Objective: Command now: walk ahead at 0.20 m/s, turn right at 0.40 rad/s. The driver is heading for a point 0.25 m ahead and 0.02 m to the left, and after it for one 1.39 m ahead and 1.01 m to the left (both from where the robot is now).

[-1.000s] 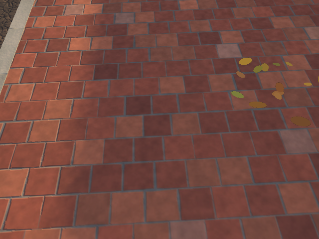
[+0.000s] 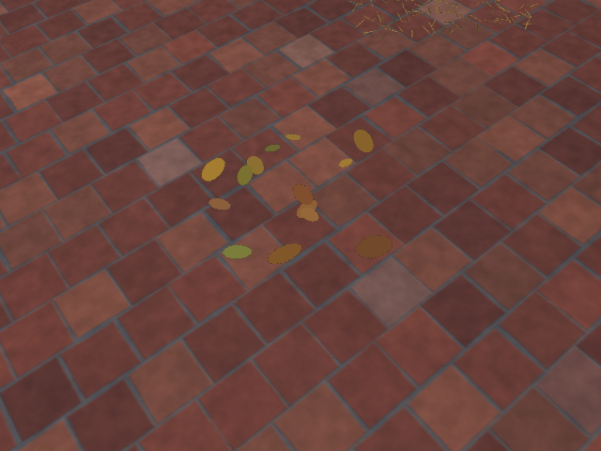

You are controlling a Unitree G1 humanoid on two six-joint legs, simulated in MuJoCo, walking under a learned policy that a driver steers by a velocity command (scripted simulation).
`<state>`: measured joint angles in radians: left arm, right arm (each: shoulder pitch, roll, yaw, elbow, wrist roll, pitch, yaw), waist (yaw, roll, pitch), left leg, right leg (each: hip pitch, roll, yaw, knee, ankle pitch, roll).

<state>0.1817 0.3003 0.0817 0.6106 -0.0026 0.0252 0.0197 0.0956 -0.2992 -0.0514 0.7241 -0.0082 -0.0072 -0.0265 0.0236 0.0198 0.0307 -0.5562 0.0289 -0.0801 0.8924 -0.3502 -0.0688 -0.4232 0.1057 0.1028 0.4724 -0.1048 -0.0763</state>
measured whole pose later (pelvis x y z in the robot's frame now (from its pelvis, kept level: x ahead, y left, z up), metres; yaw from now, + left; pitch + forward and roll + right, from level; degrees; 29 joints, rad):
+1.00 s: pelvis +0.38 +0.10 -0.02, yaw +25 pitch +2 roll -2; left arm 0.36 0.32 0.09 0.85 -0.02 -0.06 0.01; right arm 0.06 -0.29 -0.05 0.56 0.02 -0.03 0.06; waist 0.08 0.03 0.05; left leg -0.57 0.02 0.04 0.61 -0.09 0.10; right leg 0.09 -0.07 -0.22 0.43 -0.49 0.06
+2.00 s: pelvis +0.81 +0.42 -0.01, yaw +58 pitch +2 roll -2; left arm 0.39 0.31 0.06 0.89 -0.03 -0.05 0.00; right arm 0.04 -0.26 -0.04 0.55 0.02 -0.04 0.05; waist 0.09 0.02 0.05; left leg -0.52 0.01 0.02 0.55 -0.09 0.09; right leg 0.11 -0.05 -0.21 0.34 -0.44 0.04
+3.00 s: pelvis +1.11 +0.89 +0.00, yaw +56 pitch +2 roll -2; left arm 0.39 0.28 0.05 0.89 -0.02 -0.06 0.00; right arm 0.03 -0.26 -0.03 0.71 0.01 -0.09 0.03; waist 0.10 0.04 0.02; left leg -0.55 0.06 -0.06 0.50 0.03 -0.02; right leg 0.00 0.05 0.03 0.28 -0.32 -0.03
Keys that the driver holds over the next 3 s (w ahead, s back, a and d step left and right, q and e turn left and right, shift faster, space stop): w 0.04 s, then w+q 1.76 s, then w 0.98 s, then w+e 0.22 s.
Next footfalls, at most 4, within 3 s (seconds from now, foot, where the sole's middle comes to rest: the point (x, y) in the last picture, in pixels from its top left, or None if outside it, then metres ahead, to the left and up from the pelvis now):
0.14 left None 0.07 0.14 -0.77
0.54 right None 0.28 -0.10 -0.77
1.00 left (218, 417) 0.51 0.25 -0.77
1.48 right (247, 288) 0.83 0.22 -0.77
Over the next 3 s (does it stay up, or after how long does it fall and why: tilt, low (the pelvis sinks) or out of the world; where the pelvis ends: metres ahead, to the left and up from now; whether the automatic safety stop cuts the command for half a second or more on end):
stays up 1.11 0.89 0.00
